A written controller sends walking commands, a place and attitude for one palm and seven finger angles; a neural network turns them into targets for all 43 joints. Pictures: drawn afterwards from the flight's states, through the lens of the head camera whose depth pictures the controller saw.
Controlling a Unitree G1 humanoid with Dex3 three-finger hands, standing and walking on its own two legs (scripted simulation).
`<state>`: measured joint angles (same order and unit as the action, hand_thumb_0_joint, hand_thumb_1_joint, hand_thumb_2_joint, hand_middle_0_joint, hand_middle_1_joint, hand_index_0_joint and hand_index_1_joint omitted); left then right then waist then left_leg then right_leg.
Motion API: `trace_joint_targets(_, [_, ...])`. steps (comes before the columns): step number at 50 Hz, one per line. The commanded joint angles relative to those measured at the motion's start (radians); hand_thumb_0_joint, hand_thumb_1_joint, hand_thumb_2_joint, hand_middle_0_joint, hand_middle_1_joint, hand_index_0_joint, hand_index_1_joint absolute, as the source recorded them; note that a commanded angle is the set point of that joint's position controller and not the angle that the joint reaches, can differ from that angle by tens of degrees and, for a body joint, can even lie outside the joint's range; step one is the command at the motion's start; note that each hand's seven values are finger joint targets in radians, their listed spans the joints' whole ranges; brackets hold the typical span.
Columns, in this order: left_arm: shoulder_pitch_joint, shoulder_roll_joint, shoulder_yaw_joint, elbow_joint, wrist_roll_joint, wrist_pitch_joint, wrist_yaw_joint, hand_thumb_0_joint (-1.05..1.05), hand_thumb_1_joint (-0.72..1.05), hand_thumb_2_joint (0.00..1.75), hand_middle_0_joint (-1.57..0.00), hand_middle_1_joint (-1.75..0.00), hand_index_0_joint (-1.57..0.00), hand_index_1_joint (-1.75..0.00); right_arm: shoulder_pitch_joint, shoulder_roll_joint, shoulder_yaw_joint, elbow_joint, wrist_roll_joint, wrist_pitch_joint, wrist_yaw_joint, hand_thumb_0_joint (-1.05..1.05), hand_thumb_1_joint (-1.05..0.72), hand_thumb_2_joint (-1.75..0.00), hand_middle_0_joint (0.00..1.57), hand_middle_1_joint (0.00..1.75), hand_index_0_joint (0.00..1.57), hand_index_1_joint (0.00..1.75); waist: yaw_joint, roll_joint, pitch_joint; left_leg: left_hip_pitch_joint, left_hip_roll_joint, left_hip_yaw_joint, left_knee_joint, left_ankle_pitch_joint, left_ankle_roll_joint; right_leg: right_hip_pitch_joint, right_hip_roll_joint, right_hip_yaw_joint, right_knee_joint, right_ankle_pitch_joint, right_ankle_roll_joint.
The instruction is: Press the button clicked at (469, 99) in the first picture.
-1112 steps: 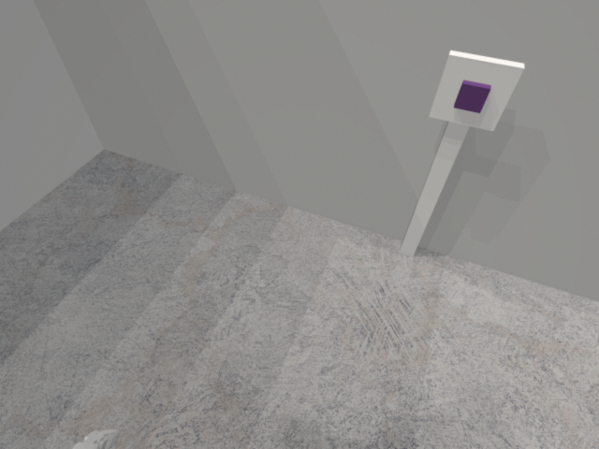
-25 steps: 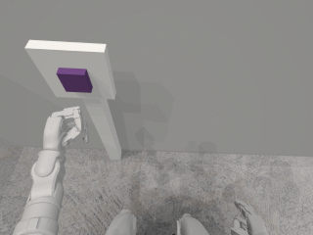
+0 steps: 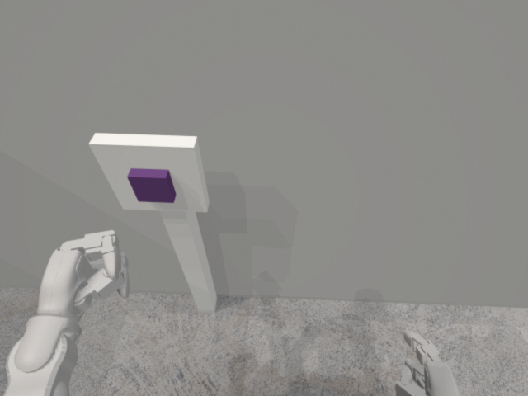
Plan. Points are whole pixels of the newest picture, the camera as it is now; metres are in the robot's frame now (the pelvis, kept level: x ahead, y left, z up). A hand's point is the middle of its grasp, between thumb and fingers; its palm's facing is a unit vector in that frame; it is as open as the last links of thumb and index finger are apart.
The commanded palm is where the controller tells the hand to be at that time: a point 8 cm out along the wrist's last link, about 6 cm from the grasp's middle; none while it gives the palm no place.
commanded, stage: draw the hand back to the body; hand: left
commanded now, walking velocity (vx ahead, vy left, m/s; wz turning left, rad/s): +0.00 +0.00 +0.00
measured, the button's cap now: (153, 184) +0.48 +0.23 +0.03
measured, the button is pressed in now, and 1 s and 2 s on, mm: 0 0 0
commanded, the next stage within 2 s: step back with the hand held close in 0.94 s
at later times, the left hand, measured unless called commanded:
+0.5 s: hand (53, 273) +0.22 +0.24 +0.16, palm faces +0.35 -0.86 -0.37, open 3.1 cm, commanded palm +0.17 +0.28 +0.19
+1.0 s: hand (24, 290) +0.19 +0.23 +0.20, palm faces +0.39 -0.84 -0.37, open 3.1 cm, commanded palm +0.14 +0.27 +0.22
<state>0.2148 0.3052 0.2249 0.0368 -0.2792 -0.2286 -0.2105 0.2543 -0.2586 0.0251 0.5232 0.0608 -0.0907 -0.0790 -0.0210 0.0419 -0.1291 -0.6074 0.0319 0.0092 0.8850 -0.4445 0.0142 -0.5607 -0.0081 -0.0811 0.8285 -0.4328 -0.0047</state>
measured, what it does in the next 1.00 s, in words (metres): stands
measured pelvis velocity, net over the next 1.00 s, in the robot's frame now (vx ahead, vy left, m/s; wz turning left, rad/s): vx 0.01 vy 0.00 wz -0.01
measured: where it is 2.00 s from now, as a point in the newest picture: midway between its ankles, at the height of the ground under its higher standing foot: outside the picture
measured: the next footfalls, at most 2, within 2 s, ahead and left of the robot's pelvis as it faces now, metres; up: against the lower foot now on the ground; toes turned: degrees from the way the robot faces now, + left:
none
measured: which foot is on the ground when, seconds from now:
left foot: down 0.00-1.00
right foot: down 0.00-1.00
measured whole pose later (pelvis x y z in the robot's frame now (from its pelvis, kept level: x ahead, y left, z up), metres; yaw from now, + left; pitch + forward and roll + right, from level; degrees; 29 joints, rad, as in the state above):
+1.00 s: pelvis +0.01 +0.00 +0.04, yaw -1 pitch -4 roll -1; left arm 0.55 0.32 0.27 -0.49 -0.06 -0.06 0.11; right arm 0.21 -0.22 0.03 0.61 0.01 -0.12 -0.09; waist 0.06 0.06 0.00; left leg -0.11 0.02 0.04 0.45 -0.28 0.01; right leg -0.08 0.00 -0.06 0.41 -0.26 0.00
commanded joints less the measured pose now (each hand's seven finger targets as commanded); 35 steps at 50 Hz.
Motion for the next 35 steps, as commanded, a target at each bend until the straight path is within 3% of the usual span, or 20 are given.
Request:
trace_joint_targets(1, [-0.044, 0.150, 0.014, -0.318, 0.149, 0.055, 0.234, 0.00, 0.90, 0.90, -1.30, -1.50, -1.30, -1.50, -0.088, -0.081, -0.041, -0.167, -0.009, -0.039, -0.026, 0.00, -0.90, -0.90, 0.20, 0.30, 0.20, 0.30, 0.026, 0.042, -0.085, 0.212, -0.013, -0.022, -0.240, 0.230, 0.014, 0.141, -0.016, 0.057, -0.215, 0.231, -0.019])
trace_joint_targets(2, [-0.042, 0.167, 0.025, -0.351, 0.164, 0.075, 0.269, 0.00, 0.90, 0.90, -1.30, -1.50, -1.30, -1.50, -0.086, -0.084, -0.039, -0.160, -0.011, -0.034, -0.027, 0.00, -0.90, -0.90, 0.20, 0.30, 0.20, 0.30, 0.026, 0.056, -0.084, 0.236, -0.009, -0.027, -0.254, 0.245, 0.014, 0.165, -0.016, 0.053, -0.227, 0.244, -0.021])
trace_joint_targets(3, [-0.031, 0.179, 0.029, -0.367, 0.175, 0.091, 0.293, 0.00, 0.90, 0.90, -1.30, -1.50, -1.30, -1.50, -0.091, -0.088, -0.036, -0.154, -0.015, -0.032, -0.031, 0.00, -0.90, -0.90, 0.20, 0.30, 0.20, 0.30, 0.029, -0.002, -0.083, 0.248, -0.008, -0.026, -0.265, 0.269, 0.019, 0.197, -0.012, 0.049, -0.244, 0.265, -0.020])
trace_joint_targets(4, [-0.038, 0.181, 0.030, -0.401, 0.187, 0.100, 0.310, 0.00, 0.90, 0.90, -1.30, -1.50, -1.30, -1.50, -0.096, -0.088, -0.036, -0.152, -0.016, -0.031, -0.034, 0.00, -0.90, -0.90, 0.20, 0.30, 0.20, 0.30, 0.025, 0.012, -0.100, 0.289, -0.008, -0.022, -0.275, 0.296, 0.019, 0.217, -0.014, 0.050, -0.252, 0.294, -0.019])
trace_joint_targets(7, [-0.021, 0.169, 0.020, -0.445, 0.205, 0.128, 0.341, 0.00, 0.90, 0.90, -1.30, -1.50, -1.30, -1.50, -0.110, -0.084, -0.027, -0.141, -0.024, -0.034, -0.033, 0.00, -0.90, -0.90, 0.20, 0.30, 0.20, 0.30, 0.028, 0.032, -0.063, 0.349, -0.004, -0.028, -0.322, 0.338, 0.016, 0.259, -0.015, 0.040, -0.289, 0.323, -0.018])
trace_joint_targets(9, [-0.005, 0.177, 0.034, -0.464, 0.212, 0.140, 0.351, 0.00, 0.90, 0.90, -1.30, -1.50, -1.30, -1.50, -0.118, -0.082, -0.024, -0.130, -0.028, -0.037, -0.035, 0.00, -0.90, -0.90, 0.20, 0.30, 0.20, 0.30, 0.031, 0.010, -0.040, 0.381, -0.003, -0.023, -0.347, 0.367, 0.018, 0.291, -0.014, 0.038, -0.317, 0.355, -0.017])
trace_joint_targets(12, [0.052, 0.171, 0.044, -0.511, 0.216, 0.149, 0.356, 0.00, 0.90, 0.90, -1.30, -1.50, -1.30, -1.50, -0.130, -0.077, -0.020, -0.122, -0.033, -0.046, -0.028, 0.00, -0.90, -0.90, 0.20, 0.30, 0.20, 0.30, 0.044, 0.024, -0.028, 0.423, -0.002, -0.024, -0.381, 0.430, 0.015, 0.343, -0.016, 0.031, -0.344, 0.392, -0.017])
trace_joint_targets(13, [0.079, 0.180, 0.056, -0.509, 0.217, 0.153, 0.354, 0.00, 0.90, 0.90, -1.30, -1.50, -1.30, -1.50, -0.138, -0.080, -0.020, -0.115, -0.037, -0.049, -0.026, 0.00, -0.90, -0.90, 0.20, 0.30, 0.20, 0.30, 0.051, -0.015, -0.015, 0.420, -0.001, -0.023, -0.390, 0.436, 0.018, 0.361, -0.012, 0.032, -0.359, 0.403, -0.016])
trace_joint_targets(15, [0.100, 0.163, 0.054, -0.547, 0.217, 0.153, 0.351, 0.00, 0.90, 0.90, -1.30, -1.50, -1.30, -1.50, -0.145, -0.073, -0.019, -0.113, -0.036, -0.048, -0.022, 0.00, -0.90, -0.90, 0.20, 0.30, 0.20, 0.30, 0.051, 0.022, -0.001, 0.454, -0.002, -0.017, -0.410, 0.461, 0.016, 0.378, -0.014, 0.031, -0.374, 0.415, -0.014])
trace_joint_targets(18, [0.157, 0.181, 0.087, -0.585, 0.218, 0.153, 0.349, 0.00, 0.90, 0.90, -1.30, -1.50, -1.30, -1.50, -0.158, -0.074, -0.023, -0.104, -0.043, -0.057, -0.015, 0.00, -0.90, -0.90, 0.20, 0.30, 0.20, 0.30, 0.064, -0.001, 0.002, 0.471, 0.000, -0.010, -0.427, 0.496, 0.018, 0.414, -0.012, 0.032, -0.399, 0.451, -0.012])
trace_joint_targets(20, [0.177, 0.168, 0.088, -0.615, 0.216, 0.150, 0.346, 0.00, 0.90, 0.90, -1.30, -1.50, -1.30, -1.50, -0.159, -0.068, -0.020, -0.103, -0.044, -0.056, -0.010, 0.00, -0.90, -0.90, 0.20, 0.30, 0.20, 0.30, 0.064, 0.017, 0.019, 0.483, -0.001, -0.008, -0.441, 0.516, 0.015, 0.425, -0.015, 0.029, -0.406, 0.463, -0.011])
trace_joint_targets(23, [0.207, 0.181, 0.116, -0.645, 0.216, 0.144, 0.344, 0.00, 0.90, 0.90, -1.30, -1.50, -1.30, -1.50, -0.165, -0.068, -0.025, -0.097, -0.047, -0.062, -0.007, 0.00, -0.90, -0.90, 0.20, 0.30, 0.20, 0.30, 0.071, -0.025, 0.024, 0.490, -0.001, -0.005, -0.448, 0.513, 0.017, 0.441, -0.007, 0.030, -0.425, 0.472, -0.009])
trace_joint_targets(25, [0.223, 0.187, 0.130, -0.688, 0.218, 0.136, 0.343, 0.00, 0.90, 0.90, -1.30, -1.50, -1.30, -1.50, -0.168, -0.064, -0.026, -0.098, -0.047, -0.066, -0.007, 0.00, -0.90, -0.90, 0.20, 0.30, 0.20, 0.30, 0.074, 0.033, 0.018, 0.506, -0.005, 0.002, -0.453, 0.528, 0.017, 0.450, -0.013, 0.033, -0.424, 0.484, -0.009])
trace_joint_targets(27, [0.244, 0.192, 0.146, -0.717, 0.217, 0.128, 0.344, 0.00, 0.90, 0.90, -1.30, -1.50, -1.30, -1.50, -0.169, -0.061, -0.029, -0.097, -0.047, -0.073, -0.005, 0.00, -0.90, -0.90, 0.20, 0.30, 0.20, 0.30, 0.079, 0.017, 0.017, 0.511, -0.003, 0.003, -0.456, 0.543, 0.017, 0.456, -0.010, 0.031, -0.428, 0.495, -0.008])
trace_joint_targets(28, [0.258, 0.200, 0.160, -0.716, 0.216, 0.126, 0.342, 0.00, 0.90, 0.90, -1.30, -1.50, -1.30, -1.50, -0.175, -0.062, -0.030, -0.091, -0.048, -0.076, -0.006, 0.00, -0.90, -0.90, 0.20, 0.30, 0.20, 0.30, 0.084, -0.002, 0.025, 0.507, -0.003, 0.003, -0.455, 0.533, 0.017, 0.457, -0.005, 0.033, -0.438, 0.495, -0.009])
trace_joint_targets(33, [0.278, 0.207, 0.189, -0.780, 0.214, 0.105, 0.339, 0.00, 0.90, 0.90, -1.30, -1.50, -1.30, -1.50, -0.183, -0.057, -0.032, -0.091, -0.047, -0.089, -0.007, 0.00, -0.90, -0.90, 0.20, 0.30, 0.20, 0.30, 0.090, 0.022, 0.053, 0.508, -0.004, 0.001, -0.468, 0.488, 0.013, 0.450, 0.001, 0.035, -0.454, 0.455, -0.010])
trace_joint_targets(35, [0.296, 0.166, 0.161, -0.713, 0.214, 0.109, 0.334, 0.00, 0.90, 0.90, -1.30, -1.50, -1.30, -1.50, -0.176, -0.058, -0.033, -0.083, -0.047, -0.082, -0.008, 0.00, -0.90, -0.90, 0.20, 0.30, 0.20, 0.30, 0.080, -0.018, 0.106, 0.493, -0.003, 0.005, -0.479, 0.448, 0.015, 0.426, 0.001, 0.032, -0.458, 0.426, -0.006])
